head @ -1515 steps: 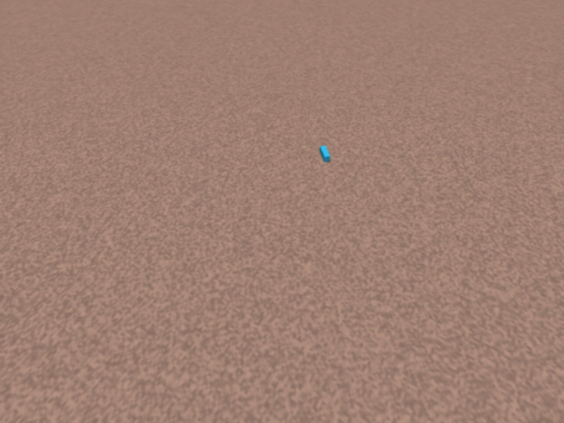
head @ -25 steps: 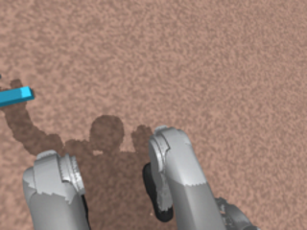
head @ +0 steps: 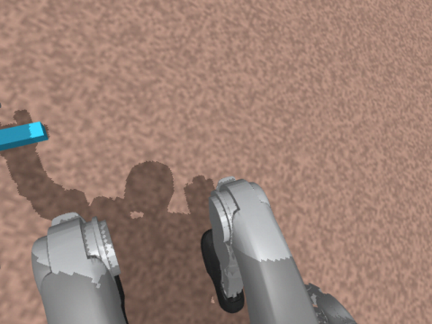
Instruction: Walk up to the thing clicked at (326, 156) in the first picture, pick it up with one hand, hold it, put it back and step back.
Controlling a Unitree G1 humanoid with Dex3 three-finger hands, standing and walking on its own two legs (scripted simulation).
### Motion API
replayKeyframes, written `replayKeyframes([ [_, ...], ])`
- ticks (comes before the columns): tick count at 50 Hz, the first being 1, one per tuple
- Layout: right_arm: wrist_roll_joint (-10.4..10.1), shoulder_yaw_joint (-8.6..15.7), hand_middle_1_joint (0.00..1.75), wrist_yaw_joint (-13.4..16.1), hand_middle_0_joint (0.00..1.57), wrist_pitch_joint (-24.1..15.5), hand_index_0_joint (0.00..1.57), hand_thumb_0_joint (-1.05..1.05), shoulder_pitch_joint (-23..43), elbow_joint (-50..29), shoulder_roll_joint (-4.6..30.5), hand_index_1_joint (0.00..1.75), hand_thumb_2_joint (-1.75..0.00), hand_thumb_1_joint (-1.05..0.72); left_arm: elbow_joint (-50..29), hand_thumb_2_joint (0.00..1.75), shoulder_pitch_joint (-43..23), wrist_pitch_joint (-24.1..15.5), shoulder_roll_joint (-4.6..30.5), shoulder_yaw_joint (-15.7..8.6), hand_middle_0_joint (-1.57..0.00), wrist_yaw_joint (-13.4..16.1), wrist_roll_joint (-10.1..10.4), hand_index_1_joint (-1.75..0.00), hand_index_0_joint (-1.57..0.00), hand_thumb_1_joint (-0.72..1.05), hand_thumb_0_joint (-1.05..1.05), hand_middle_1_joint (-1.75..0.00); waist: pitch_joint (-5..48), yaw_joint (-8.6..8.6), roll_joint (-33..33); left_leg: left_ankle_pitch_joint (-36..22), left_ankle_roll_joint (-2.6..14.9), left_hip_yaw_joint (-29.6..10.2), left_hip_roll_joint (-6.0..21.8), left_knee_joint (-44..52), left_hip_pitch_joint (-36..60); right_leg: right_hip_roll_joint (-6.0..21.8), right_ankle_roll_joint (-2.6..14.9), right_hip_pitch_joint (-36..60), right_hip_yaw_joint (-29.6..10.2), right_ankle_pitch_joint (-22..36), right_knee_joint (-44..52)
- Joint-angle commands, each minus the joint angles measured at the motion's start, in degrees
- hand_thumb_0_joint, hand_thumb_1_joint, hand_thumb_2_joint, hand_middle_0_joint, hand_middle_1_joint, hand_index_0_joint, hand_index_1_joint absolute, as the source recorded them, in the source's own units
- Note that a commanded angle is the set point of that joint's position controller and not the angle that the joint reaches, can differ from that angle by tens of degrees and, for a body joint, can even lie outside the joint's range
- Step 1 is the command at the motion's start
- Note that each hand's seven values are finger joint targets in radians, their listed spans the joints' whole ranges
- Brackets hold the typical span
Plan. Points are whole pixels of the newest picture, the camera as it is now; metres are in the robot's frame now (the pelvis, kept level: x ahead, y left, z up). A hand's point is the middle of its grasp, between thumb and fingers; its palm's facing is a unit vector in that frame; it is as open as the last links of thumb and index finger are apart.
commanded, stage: rise first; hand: left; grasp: from above
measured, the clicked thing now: (19, 136) +0.50 +0.31 -0.30
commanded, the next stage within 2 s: approach in 0.48 s
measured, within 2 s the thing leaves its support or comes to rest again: neither
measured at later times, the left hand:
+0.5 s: hand out of the picture +0.45 +0.33 -0.18, palm faces -0.44 -0.12 -0.89, open 12.7 cm
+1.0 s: hand (17, 110) +0.51 +0.28 -0.18, palm faces -0.40 -0.11 -0.91, open 12.9 cm
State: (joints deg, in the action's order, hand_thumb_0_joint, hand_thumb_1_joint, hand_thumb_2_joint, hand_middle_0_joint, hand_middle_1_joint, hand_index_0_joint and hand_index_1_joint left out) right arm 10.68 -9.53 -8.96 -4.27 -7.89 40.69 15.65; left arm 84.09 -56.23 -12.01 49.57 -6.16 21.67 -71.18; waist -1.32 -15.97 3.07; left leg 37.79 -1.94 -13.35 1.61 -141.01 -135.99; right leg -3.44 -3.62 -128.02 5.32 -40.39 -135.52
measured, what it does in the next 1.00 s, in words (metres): stands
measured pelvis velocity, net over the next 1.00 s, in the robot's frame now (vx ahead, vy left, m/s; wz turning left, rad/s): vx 0.00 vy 0.00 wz -0.01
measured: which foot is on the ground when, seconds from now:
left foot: down 0.00-1.00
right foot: down 0.00-1.00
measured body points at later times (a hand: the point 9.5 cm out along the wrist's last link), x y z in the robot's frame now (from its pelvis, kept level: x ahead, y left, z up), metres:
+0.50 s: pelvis +0.00 +0.00 +0.00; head +0.25 +0.10 +0.36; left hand +0.47 +0.33 -0.13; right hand +0.06 -0.26 -0.09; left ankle +0.07 +0.14 -0.28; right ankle +0.10 -0.13 -0.28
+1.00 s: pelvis +0.00 +0.00 +0.00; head +0.26 +0.09 +0.36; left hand +0.52 +0.28 -0.12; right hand +0.05 -0.26 -0.08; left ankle +0.07 +0.14 -0.28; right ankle +0.10 -0.13 -0.28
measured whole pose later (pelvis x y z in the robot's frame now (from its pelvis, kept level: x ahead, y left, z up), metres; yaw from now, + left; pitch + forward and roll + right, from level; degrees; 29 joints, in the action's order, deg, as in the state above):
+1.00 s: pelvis +0.00 +0.00 +0.00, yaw +0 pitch +33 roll -11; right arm 10.7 -10.9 -8.3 -4.9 -8.3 39.5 15.8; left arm 91.0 -66.6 -7.3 47.1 -2.5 24.6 -72.6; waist -1.3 -20.3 3.0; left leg 38.0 -2.3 -13.5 2.1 -140.5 -136.2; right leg -3.8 -3.6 -129.0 5.4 -39.8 -135.0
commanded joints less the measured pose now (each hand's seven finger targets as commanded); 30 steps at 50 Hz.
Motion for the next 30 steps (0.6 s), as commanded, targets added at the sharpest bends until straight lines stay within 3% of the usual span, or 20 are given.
replayKeyframes([
  [1,-0.59,5.56,0.30,0.41,0.20,-0.03,0.20,0.00,-10.87,-0.58,16.14,0.30,-0.89,-0.89,-7.48,0.74,-16.82,0.33,13.95,-1.22,-0.35,2.51,0.62,-0.69,-0.35,-0.23,0.00,-0.69,39.14,0.14,-24.67,-9.46,2.32,8.00,-0.01,14.04,32.98,-1.12,5.19,15.80,7.02,14.41,12.31],
  [6,-0.51,5.25,0.30,0.44,0.20,0.00,0.20,0.00,-11.03,-0.40,15.89,0.30,-0.89,-0.89,-5.27,0.75,-18.14,0.60,12.64,-0.07,-0.35,2.43,0.88,-0.71,-0.34,-0.24,0.00,-0.70,36.40,-1.28,-21.77,-8.77,2.91,8.32,-0.01,13.28,30.48,-1.18,4.75,16.39,6.41,14.44,13.78],
  [9,-0.76,5.21,0.30,0.55,0.20,-0.07,0.20,0.00,-11.05,-0.26,15.93,0.30,-0.89,-0.89,-3.37,0.76,-16.97,0.52,13.45,-0.33,-0.34,2.06,1.03,-0.72,-0.33,-0.25,0.00,-0.71,35.68,-0.54,-20.42,-8.30,3.04,8.43,-0.08,13.14,29.33,-1.16,4.78,16.55,6.19,13.70,13.93],
  [12,-0.35,4.94,0.30,0.60,0.20,-0.14,0.20,0.00,-11.13,-0.29,15.79,0.30,-0.89,-0.89,-4.53,0.77,-18.46,0.30,13.68,0.06,-0.32,1.72,0.61,-0.73,-0.32,-0.26,0.00,-0.73,37.91,-1.05,-21.47,-9.58,2.92,8.21,0.15,12.75,31.16,-1.30,4.64,18.02,6.10,15.16,13.59],
  [14,-0.31,5.07,0.30,0.66,0.20,0.02,0.20,0.00,-11.28,-0.36,16.11,0.30,-0.89,-0.89,-7.10,0.77,-19.45,-0.12,15.83,-1.32,-0.33,1.93,0.52,-0.73,-0.32,-0.26,0.00,-0.72,40.17,-0.34,-22.82,-10.47,2.80,8.37,0.11,12.60,32.18,-1.18,4.57,19.00,6.10,15.80,13.52],
  [16,-0.19,4.79,0.30,0.59,0.20,-0.01,0.20,0.00,-10.84,-0.50,15.86,0.30,-0.89,-0.89,-7.31,0.77,-19.35,-0.35,15.26,-1.04,-0.32,2.01,0.83,-0.73,-0.32,-0.26,0.00,-0.73,39.93,-0.60,-23.13,-10.42,2.78,8.37,0.21,12.53,31.78,-1.27,4.59,19.31,6.01,15.84,13.35],
  [17,-0.19,4.77,0.30,0.61,0.20,0.18,0.20,0.00,-10.94,-0.41,15.88,0.30,-0.89,-0.89,-8.21,0.77,-19.29,-0.42,16.39,-1.88,-0.31,2.27,0.40,-0.74,-0.31,-0.27,0.00,-0.74,40.97,0.09,-24.26,-10.43,2.64,8.48,0.13,12.97,32.29,-1.33,4.78,19.67,5.90,15.72,13.20],
  [21,-0.34,4.92,0.30,0.60,0.20,0.11,0.20,0.00,-10.16,-0.57,15.88,0.30,-0.89,-0.89,-3.52,0.80,-17.41,0.12,14.69,-0.91,-0.29,2.54,0.20,-0.76,-0.29,-0.30,0.00,-0.75,36.66,-0.71,-22.25,-8.28,2.82,8.43,0.12,12.79,30.32,-1.41,4.94,16.74,6.19,13.70,13.42],
  [22,-0.15,4.72,0.30,0.72,0.20,0.25,0.20,0.00,-10.23,-0.69,16.08,0.30,-0.89,-0.89,-6.56,0.80,-19.70,-0.21,15.62,-1.23,-0.30,2.82,0.30,-0.75,-0.29,-0.30,0.00,-0.74,38.17,-0.75,-23.23,-8.39,2.72,8.28,0.19,13.13,31.07,-1.50,4.92,17.30,6.35,13.84,13.40],
  [24,-0.45,4.88,0.30,0.79,0.20,0.14,0.20,0.00,-10.01,-0.62,16.04,0.30,-0.89,-0.89,-4.87,0.80,-17.94,0.15,15.70,-1.22,-0.30,2.90,0.07,-0.75,-0.29,-0.30,0.00,-0.74,37.55,0.07,-23.86,-8.60,2.59,8.28,0.13,13.21,31.68,-1.35,5.17,16.29,6.40,13.78,12.67],
  [26,-0.25,4.88,0.30,0.58,0.20,-0.14,0.20,0.00,-10.39,-0.51,15.97,0.30,-0.89,-0.89,-5.18,0.80,-18.92,0.23,14.75,-0.51,-0.29,2.74,0.14,-0.76,-0.28,-0.31,0.00,-0.75,36.36,-0.84,-23.41,-8.06,2.76,8.44,0.18,12.84,30.55,-1.36,4.99,16.25,6.10,13.64,13.24],
  [28,-0.35,4.96,0.30,0.71,0.20,-0.15,0.20,0.00,-10.76,-0.46,16.29,0.30,-0.89,-0.89,-6.88,0.79,-19.60,0.19,16.29,-1.40,-0.31,2.79,0.04,-0.74,-0.29,-0.30,0.00,-0.73,38.12,-0.47,-24.11,-8.45,2.64,8.38,0.06,13.17,31.74,-1.27,5.00,16.82,6.45,13.82,13.03],
  [30,-0.08,4.89,0.30,0.65,0.20,-0.05,0.20,0.00,-10.86,-0.46,16.10,0.30,-0.89,-0.89,-7.32,0.80,-18.80,0.20,15.50,-1.31,-0.30,2.54,0.73,-0.76,-0.29,-0.30,0.00,-0.75,40.05,-0.30,-23.59,-9.28,2.71,8.31,0.16,12.74,31.94,-1.40,4.78,18.23,6.31,14.65,13.17],
])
